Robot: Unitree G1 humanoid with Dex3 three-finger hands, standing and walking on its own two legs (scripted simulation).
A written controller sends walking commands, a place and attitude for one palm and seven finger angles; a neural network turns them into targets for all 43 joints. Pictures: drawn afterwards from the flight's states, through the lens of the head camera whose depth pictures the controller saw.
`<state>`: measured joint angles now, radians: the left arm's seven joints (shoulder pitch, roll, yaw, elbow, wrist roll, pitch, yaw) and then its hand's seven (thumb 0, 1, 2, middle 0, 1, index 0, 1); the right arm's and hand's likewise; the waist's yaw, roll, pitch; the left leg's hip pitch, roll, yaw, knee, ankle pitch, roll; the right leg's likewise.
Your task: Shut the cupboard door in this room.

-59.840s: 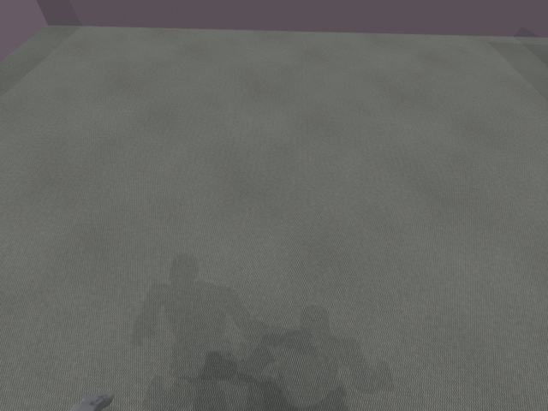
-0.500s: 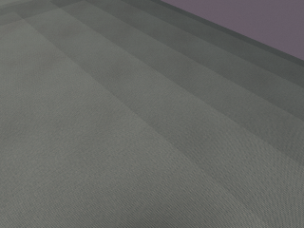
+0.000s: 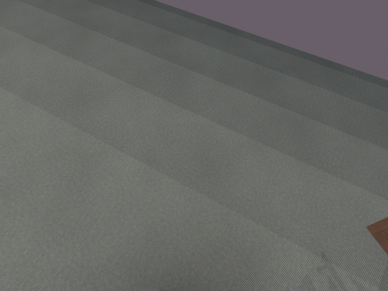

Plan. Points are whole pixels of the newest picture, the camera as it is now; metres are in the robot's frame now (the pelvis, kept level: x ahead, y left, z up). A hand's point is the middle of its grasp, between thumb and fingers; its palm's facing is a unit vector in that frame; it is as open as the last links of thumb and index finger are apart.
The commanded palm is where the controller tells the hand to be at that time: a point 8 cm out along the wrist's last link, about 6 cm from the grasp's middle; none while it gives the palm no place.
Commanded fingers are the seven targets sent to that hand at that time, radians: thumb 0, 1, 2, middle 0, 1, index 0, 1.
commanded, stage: turn to face it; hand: left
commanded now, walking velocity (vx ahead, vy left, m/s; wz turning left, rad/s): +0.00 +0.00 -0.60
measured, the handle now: out of the picture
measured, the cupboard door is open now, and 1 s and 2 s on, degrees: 49 49 49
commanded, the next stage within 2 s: take the last steps up to it in 1.84 s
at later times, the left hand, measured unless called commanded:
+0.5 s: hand (137, 269) +0.18 +0.13 -0.14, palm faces -0.30 -0.92 -0.27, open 7.3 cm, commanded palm none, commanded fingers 0.00 0.90 0.90 -0.20 -0.30 -0.20 -0.30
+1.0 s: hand (137, 241) +0.24 +0.15 -0.16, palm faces -0.51 -0.84 -0.19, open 7.4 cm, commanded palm none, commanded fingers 0.00 0.90 0.90 -0.20 -0.30 -0.20 -0.30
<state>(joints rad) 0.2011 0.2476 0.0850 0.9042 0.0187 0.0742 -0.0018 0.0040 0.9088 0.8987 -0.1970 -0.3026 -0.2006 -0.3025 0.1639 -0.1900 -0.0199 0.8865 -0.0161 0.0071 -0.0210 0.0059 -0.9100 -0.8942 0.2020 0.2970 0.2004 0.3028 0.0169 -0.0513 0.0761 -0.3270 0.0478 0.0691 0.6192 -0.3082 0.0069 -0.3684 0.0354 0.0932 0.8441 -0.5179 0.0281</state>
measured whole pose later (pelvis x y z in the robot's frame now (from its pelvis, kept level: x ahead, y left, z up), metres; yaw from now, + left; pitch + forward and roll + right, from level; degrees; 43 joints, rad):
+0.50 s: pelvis +0.01 -0.02 +0.00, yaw -18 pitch +1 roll +0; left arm 0.16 0.20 0.05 0.86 0.02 0.03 -0.01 0.00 0.91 0.90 -0.20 -0.30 -0.20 -0.30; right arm 0.21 -0.28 -0.07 0.94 -0.01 0.07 -0.02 0.01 -0.91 -0.89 0.20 0.30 0.20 0.30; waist -0.02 0.06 0.08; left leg -0.46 0.10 0.07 1.11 -0.47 -0.08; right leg -0.26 0.01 -0.03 0.56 -0.31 -0.02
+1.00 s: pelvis +0.06 +0.02 +0.02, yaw -34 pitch +1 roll -3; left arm 0.18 0.28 0.10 0.90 0.02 0.08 -0.03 0.01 0.91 0.90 -0.19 -0.30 -0.20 -0.30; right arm 0.21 -0.18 -0.01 0.87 -0.02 0.01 -0.03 0.01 -0.91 -0.89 0.21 0.30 0.20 0.30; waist 0.02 -0.03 0.09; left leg -0.23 0.10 0.16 0.49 -0.28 0.03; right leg -0.48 -0.01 -0.01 1.12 -0.44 0.07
